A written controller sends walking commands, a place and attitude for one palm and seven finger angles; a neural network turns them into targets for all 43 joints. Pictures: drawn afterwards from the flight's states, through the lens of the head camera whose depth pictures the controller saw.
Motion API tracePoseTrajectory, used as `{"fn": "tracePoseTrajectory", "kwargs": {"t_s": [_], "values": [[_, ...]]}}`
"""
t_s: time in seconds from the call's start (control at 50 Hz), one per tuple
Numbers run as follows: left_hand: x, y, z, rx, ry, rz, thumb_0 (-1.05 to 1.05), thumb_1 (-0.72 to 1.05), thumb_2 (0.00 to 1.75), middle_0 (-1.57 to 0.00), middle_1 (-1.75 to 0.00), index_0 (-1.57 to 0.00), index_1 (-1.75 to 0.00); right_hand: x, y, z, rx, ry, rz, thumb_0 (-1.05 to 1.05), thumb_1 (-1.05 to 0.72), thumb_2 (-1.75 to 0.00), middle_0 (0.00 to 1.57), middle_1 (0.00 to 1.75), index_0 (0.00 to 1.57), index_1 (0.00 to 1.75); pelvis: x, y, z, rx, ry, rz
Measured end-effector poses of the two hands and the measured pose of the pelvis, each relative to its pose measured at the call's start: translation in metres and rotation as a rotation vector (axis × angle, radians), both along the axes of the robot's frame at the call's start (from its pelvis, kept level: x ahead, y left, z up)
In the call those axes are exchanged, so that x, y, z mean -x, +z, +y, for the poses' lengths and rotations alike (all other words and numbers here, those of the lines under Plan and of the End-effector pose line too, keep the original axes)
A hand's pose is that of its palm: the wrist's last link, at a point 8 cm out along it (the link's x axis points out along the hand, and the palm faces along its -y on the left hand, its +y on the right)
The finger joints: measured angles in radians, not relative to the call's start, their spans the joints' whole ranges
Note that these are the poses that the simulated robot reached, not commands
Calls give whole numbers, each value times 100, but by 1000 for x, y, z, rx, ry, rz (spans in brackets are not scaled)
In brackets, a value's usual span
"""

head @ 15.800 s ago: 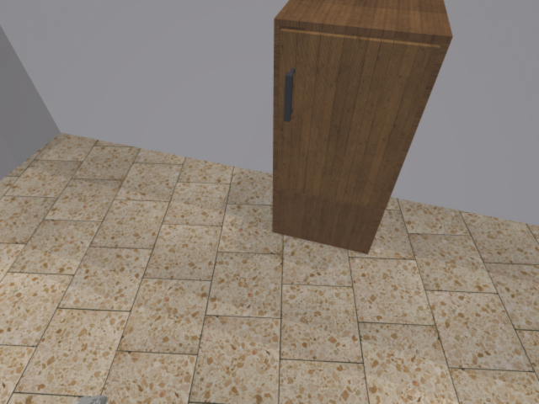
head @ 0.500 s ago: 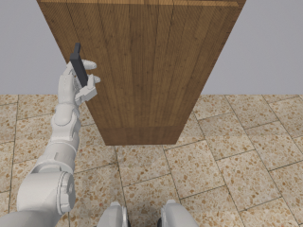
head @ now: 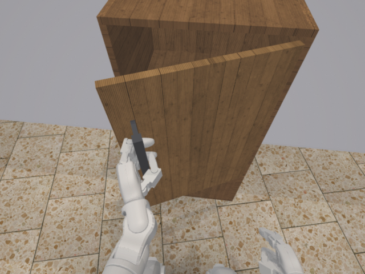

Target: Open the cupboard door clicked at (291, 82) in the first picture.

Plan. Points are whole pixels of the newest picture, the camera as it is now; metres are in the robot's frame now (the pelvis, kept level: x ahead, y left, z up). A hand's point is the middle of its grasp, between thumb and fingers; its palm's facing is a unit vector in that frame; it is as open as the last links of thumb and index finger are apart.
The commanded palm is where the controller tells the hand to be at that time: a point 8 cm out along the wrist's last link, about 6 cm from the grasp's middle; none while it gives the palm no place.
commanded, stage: pull the door open along its arc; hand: left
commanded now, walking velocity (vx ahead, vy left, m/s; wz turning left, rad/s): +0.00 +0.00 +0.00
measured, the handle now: (140, 150) +0.37 +0.11 +0.06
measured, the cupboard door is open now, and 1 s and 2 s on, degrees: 25 38 41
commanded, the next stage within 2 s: open thumb and fingers to let go in 0.42 s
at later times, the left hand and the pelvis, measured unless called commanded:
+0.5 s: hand (184, 216) +0.23 +0.01 +0.05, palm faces +0.16 -0.99 -0.02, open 5.8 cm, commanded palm +0.20 +0.06 +0.05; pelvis +0.01 -0.04 +0.01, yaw +2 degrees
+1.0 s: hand (170, 208) +0.25 +0.04 +0.05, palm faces +0.31 -0.95 -0.01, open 11.9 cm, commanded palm +0.20 +0.06 +0.05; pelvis +0.00 -0.04 +0.00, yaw +3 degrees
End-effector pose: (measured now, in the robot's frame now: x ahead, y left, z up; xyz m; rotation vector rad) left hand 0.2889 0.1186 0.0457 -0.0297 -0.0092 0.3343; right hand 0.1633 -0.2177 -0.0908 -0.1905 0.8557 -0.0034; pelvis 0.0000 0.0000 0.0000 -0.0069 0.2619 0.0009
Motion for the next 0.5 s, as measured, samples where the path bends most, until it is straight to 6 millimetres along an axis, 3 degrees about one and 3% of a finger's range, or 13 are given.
{"fn": "tracePoseTrajectory", "kwargs": {"t_s": [0.1, 0.2, 0.5], "values": [[21, 3, -14, -10, 15, 36, 3, 76, 80, -36, -135, -40, -135, -16, 8, 10, -26, 33, -64, 0, -91, -90, 20, 30, 20, 30, 1, 3, -8, -4, 13, -24], [41, 4, -25, -22, -21, 56, 3, 75, 79, -37, -135, -39, -135, -18, 15, 10, -47, 44, -103, 1, -91, -90, 20, 30, 21, 30, 0, 6, -16, -7, 22, -42], [89, 10, -56, -25, -177, 127, 3, 70, 73, -37, -131, -40, -135, -21, 25, -24, -57, 10, -183, 1, -91, -90, 20, 30, 20, 30, -12, 9, -39, -27, 26, -59]]}}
